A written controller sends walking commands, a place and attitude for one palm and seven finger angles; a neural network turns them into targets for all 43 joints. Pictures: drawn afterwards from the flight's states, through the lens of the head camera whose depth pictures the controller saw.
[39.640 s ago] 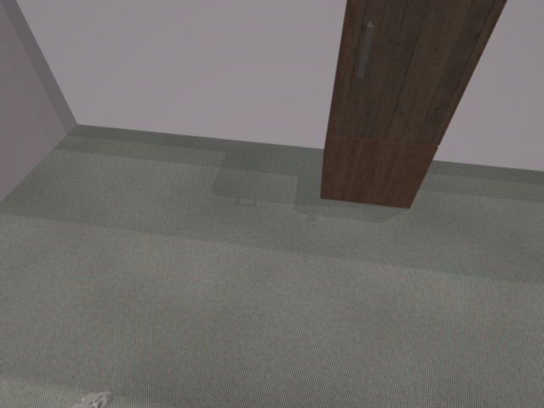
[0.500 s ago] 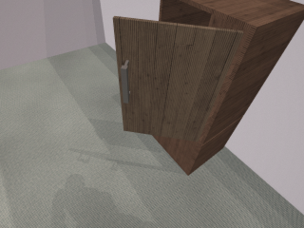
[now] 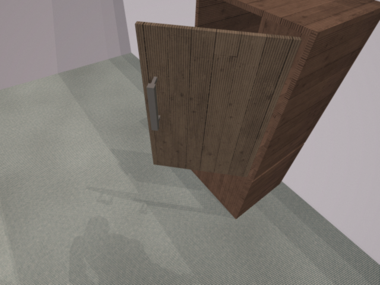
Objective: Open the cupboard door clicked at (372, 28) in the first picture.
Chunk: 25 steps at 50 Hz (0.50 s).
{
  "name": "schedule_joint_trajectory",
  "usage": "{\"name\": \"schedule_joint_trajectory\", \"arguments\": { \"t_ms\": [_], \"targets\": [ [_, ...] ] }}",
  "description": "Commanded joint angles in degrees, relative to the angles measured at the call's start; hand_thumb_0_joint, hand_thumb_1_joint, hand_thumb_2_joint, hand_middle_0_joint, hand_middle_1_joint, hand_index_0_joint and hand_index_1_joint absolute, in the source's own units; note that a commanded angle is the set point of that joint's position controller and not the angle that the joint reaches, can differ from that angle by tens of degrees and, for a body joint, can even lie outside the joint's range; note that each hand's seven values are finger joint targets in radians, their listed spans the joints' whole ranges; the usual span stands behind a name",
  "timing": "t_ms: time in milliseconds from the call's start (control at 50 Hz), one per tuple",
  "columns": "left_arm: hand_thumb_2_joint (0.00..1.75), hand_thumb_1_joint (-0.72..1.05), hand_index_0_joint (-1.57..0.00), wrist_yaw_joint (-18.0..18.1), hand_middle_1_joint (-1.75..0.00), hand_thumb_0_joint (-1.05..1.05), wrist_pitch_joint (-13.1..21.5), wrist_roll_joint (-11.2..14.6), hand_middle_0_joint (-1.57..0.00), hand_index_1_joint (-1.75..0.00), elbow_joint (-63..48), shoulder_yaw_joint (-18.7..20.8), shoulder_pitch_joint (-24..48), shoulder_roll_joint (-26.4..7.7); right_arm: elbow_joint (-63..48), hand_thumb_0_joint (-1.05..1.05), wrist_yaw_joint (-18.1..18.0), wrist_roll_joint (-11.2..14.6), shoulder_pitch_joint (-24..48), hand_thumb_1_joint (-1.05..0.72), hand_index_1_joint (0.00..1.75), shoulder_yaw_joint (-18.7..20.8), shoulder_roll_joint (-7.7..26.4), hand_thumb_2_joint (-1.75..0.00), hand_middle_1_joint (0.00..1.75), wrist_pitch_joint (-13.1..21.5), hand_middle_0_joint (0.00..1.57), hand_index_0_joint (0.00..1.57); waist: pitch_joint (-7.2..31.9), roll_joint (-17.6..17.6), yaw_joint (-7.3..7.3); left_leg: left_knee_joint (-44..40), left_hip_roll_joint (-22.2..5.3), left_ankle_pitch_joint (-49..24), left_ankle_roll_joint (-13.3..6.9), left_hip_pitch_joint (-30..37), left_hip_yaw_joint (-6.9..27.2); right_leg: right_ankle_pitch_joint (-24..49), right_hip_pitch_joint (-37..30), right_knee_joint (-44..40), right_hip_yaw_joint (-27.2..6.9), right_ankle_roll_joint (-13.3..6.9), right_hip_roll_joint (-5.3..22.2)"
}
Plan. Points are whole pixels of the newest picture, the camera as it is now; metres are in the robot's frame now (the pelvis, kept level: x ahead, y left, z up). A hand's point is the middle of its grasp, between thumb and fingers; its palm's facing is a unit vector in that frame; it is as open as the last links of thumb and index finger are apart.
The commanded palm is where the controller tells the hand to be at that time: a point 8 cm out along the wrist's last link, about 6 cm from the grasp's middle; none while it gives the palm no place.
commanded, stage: look again from close up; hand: left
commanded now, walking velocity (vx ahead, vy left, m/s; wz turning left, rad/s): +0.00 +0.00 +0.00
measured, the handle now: (155, 104) +0.62 +0.16 +0.01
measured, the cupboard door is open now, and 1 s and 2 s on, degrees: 45 45 45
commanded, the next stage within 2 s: shuffle to correct the standing spot in 0.20 s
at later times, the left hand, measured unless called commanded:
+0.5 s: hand out of the picture +0.00 +0.16 -0.18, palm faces +0.03 -0.98 -0.17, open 7.4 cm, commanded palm none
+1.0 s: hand out of the picture +0.11 +0.17 -0.18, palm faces -0.03 -0.97 -0.23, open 7.4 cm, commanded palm none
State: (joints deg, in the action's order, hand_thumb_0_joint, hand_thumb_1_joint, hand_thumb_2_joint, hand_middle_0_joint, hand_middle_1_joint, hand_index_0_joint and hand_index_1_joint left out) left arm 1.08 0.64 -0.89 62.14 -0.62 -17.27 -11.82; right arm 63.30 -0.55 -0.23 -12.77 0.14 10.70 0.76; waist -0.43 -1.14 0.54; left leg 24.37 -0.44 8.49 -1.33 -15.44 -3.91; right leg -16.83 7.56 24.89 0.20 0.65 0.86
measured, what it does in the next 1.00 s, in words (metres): shifts its weight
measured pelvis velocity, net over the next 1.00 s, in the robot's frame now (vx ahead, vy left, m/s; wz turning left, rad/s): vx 0.05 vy -0.01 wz -0.06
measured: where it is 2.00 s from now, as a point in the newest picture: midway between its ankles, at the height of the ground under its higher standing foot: outside the picture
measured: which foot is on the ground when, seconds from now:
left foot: down 0.00-1.00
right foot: down 0.00-1.00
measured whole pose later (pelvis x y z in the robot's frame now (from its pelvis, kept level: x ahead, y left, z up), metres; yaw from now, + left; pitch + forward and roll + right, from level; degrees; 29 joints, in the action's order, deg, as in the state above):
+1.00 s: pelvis +0.05 -0.01 -0.01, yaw -3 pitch +0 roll +0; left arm 2.2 -0.1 -1.1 58.0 1.6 -13.4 -9.6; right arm 62.5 -2.5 -0.2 -14.4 2.1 7.8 -1.1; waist -3.1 0.0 -0.6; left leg 32.9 -2.6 18.6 0.4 -14.6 -5.8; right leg -19.9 13.8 33.5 3.9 -1.5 0.8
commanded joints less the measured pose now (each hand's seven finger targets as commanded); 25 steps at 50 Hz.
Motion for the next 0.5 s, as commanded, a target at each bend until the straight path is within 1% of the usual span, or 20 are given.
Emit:
{"name": "schedule_joint_trajectory", "arguments": {
  "t_ms": [0, 20, 60, 120, 140, 220, 240, 280, 300, 320, 340, 360, 380, 420, 440, 460, 480],
  "targets": [
    [0.90, 0.90, -0.20, 0.72, -0.30, 0.00, 0.91, -0.07, -0.20, -0.30, -1.57, 1.05, -3.53, -6.69, -1.99, 0.00, -0.58, -0.17, -0.87, -0.90, 0.30, 1.34, 8.41, -0.90, 0.30, 1.22, 0.20, 0.20, -2.03, 0.79, -0.24, -4.79, -6.14, -0.68, -0.82, 4.81, 7.20, 3.72, 6.55, -5.82, -4.31, -2.19, 4.97],
    [0.90, 0.90, -0.20, 0.70, -0.30, 0.00, 0.92, -0.08, -0.20, -0.30, -1.55, 1.11, -3.60, -6.58, -1.91, 0.00, -0.61, -0.21, -0.86, -0.90, 0.30, 1.29, 8.43, -0.90, 0.30, 1.23, 0.20, 0.20, -1.78, 1.16, -0.19, -4.82, -6.19, -0.59, -0.79, 4.95, 7.13, 3.75, 6.47, -5.85, -4.47, -2.20, 4.87],
    [0.90, 0.90, -0.20, 0.76, -0.30, 0.00, 0.95, -0.13, -0.20, -0.30, -1.51, 1.15, -3.58, -6.66, -1.83, 0.00, -0.65, -0.15, -1.02, -0.90, 0.30, 1.24, 8.20, -0.90, 0.30, 1.30, 0.20, 0.20, -1.46, 0.37, -0.14, -4.43, -6.13, -2.65, -0.88, 4.96, 7.06, 5.31, 5.60, -5.65, -4.22, -2.19, 4.94],
    [0.90, 0.90, -0.20, 0.75, -0.30, 0.00, 0.86, -0.05, -0.20, -0.30, -1.31, 1.13, -3.67, -6.43, -1.49, 0.00, -0.71, -0.18, -1.05, -0.90, 0.30, 1.14, 8.22, -0.90, 0.30, 1.32, 0.20, 0.20, -1.29, 1.25, -0.13, -4.66, -6.25, -2.56, -0.85, 5.43, 7.06, 4.93, 5.49, -5.71, -4.07, -2.11, 4.90],
    [0.90, 0.90, -0.20, 0.79, -0.30, 0.00, 0.94, -0.13, -0.20, -0.30, -1.36, 1.23, -3.84, -6.41, -1.38, 0.00, -0.74, -0.09, -1.17, -0.90, 0.30, 1.09, 7.67, -0.90, 0.30, 1.33, 0.20, 0.20, -1.77, 0.43, 0.14, -4.30, -6.22, -3.91, -0.98, 5.04, 7.01, 6.03, 5.00, -5.93, -3.97, -2.16, 4.95],
    [0.90, 0.90, -0.20, 0.74, -0.30, 0.00, 0.88, -0.03, -0.20, -0.30, -1.11, 1.14, -3.70, -6.29, -1.14, 0.00, -0.76, -0.18, -1.09, -0.90, 0.30, 1.06, 7.92, -0.90, 0.30, 1.22, 0.20, 0.20, -1.71, 0.89, -0.13, -4.63, -6.16, -2.90, -0.72, 5.68, 6.82, 4.99, 5.53, -6.19, -4.08, -2.16, 5.00],
    [0.90, 0.90, -0.20, 0.78, -0.30, 0.00, 0.93, -0.08, -0.20, -0.30, -1.08, 1.14, -3.95, -6.25, -1.15, 0.00, -0.77, -0.14, -1.05, -0.90, 0.30, 1.05, 7.55, -0.90, 0.30, 1.20, 0.20, 0.20, -1.91, 0.24, 0.08, -4.24, -6.07, -3.87, -0.81, 5.65, 6.81, 5.88, 5.27, -6.38, -4.07, -2.19, 5.03],
    [0.90, 0.90, -0.20, 0.78, -0.30, 0.00, 0.93, -0.03, -0.20, -0.30, -0.91, 1.08, -3.78, -6.12, -0.98, 0.00, -0.78, -0.14, -0.92, -0.90, 0.30, 0.99, 7.59, -0.90, 0.30, 1.18, 0.20, 0.20, -2.05, 0.75, -0.11, -4.37, -6.04, -3.73, -0.69, 5.83, 6.63, 5.68, 5.59, -6.39, -4.31, -2.21, 5.08],
    [0.90, 0.90, -0.20, 0.79, -0.30, 0.00, 0.73, 0.03, -0.20, -0.30, -0.33, 0.79, -4.95, -4.11, -0.43, 0.00, -0.72, -0.30, -1.97, -0.90, 0.30, 0.57, 5.74, -0.90, 0.30, 1.01, 0.20, 0.20, -1.09, 0.44, -0.14, -4.08, -5.99, -1.53, -0.40, 6.46, 6.07, 3.83, 5.34, -6.42, -4.10, -2.09, 4.99],
    [0.90, 0.90, -0.20, 0.68, -0.30, 0.00, 0.51, -0.05, -0.20, -0.30, 0.02, 0.78, -5.44, -3.71, -0.06, 0.00, -0.67, -0.44, -2.70, -0.90, 0.30, 0.52, 5.48, -0.90, 0.30, 0.80, 0.20, 0.20, -1.66, 0.82, -0.20, -3.72, -5.72, 2.66, -0.27, 6.12, 5.67, 0.26, 5.90, -5.95, -4.39, -2.40, 4.63],
    [0.90, 0.90, -0.20, 0.54, -0.30, 0.00, 0.38, -0.20, -0.20, -0.30, 0.00, 0.99, -6.13, -3.90, -0.10, 0.00, -0.56, -0.46, -3.28, -0.90, 0.30, 0.68, 5.40, -0.90, 0.30, 0.60, 0.20, 0.20, -2.05, -0.05, -0.01, -3.26, -5.66, 6.95, -0.42, 5.48, 5.31, -3.51, 6.26, -5.76, -4.58, -2.89, 4.55],
    [0.90, 0.90, -0.20, 0.34, -0.30, 0.00, 0.17, -0.29, -0.20, -0.30, -0.13, 1.19, -6.03, -4.00, -0.18, 0.00, -0.43, -0.61, -3.27, -0.90, 0.30, 0.91, 5.71, -0.90, 0.30, 0.43, 0.20, 0.20, -3.56, 0.24, -0.09, -3.30, -5.39, 11.61, -0.37, 3.96, 5.22, -7.40, 7.43, -5.76, -5.18, -3.34, 4.48],
    [0.90, 0.90, -0.20, 0.13, -0.30, 0.00, 0.09, -0.33, -0.20, -0.30, -0.29, 1.47, -6.27, -4.17, -0.44, 0.00, -0.33, -0.71, -3.19, -0.90, 0.30, 1.04, 5.72, -0.90, 0.30, 0.36, 0.20, 0.20, -4.58, 0.35, 0.09, -3.29, -5.38, 14.79, -0.39, 2.81, 5.15, -10.16, 8.33, -5.82, -5.99, -3.79, 4.42],
    [0.90, 0.90, -0.20, -0.20, -0.30, 0.00, 0.06, -0.32, -0.20, -0.30, -0.52, 1.84, -6.94, -4.44, -1.12, 0.00, -0.20, -0.79, -2.87, -0.90, 0.30, 1.29, 5.72, -0.90, 0.30, 0.32, 0.20, 0.20, -6.87, -0.08, 0.38, -1.68, -5.02, 17.21, -0.33, 0.33, 4.45, -12.98, 9.45, -6.19, -7.56, -4.64, 4.60],
    [0.90, 0.90, -0.20, -0.25, -0.30, 0.00, 0.08, -0.40, -0.20, -0.30, -0.66, 2.09, -7.50, -4.59, -1.56, 0.00, -0.16, -0.76, -2.88, -0.90, 0.30, 1.36, 5.27, -0.90, 0.30, 0.32, 0.20, 0.20, -8.10, -1.67, 0.69, 0.11, -4.41, 17.11, -0.23, -1.62, 3.51, -13.81, 8.91, -6.98, -8.80, -5.26, 4.85],
    [0.90, 0.90, -0.20, -0.28, -0.30, 0.00, 0.10, -0.35, -0.20, -0.30, -0.64, 2.32, -7.93, -4.75, -1.95, 0.00, -0.11, -0.80, -2.57, -0.90, 0.30, 1.36, 4.95, -0.90, 0.30, 0.51, 0.20, 0.20, -9.29, -2.96, 0.74, 2.24, -3.72, 15.95, 0.04, -3.35, 2.03, -13.73, 8.61, -7.51, -10.41, -6.00, 5.69],
    [0.90, 0.90, -0.20, -0.29, -0.30, 0.00, 0.19, -0.26, -0.20, -0.30, -0.52, 2.61, -8.68, -5.12, -2.36, 0.00, -0.09, -0.82, -2.35, -0.90, 0.30, 1.28, 4.48, -0.90, 0.30, 0.78, 0.20, 0.20, -9.17, -4.04, 0.96, 4.88, -2.89, 14.07, 0.30, -4.53, 0.43, -12.19, 7.38, -7.96, -11.94, -6.80, 6.73]
  ]
}}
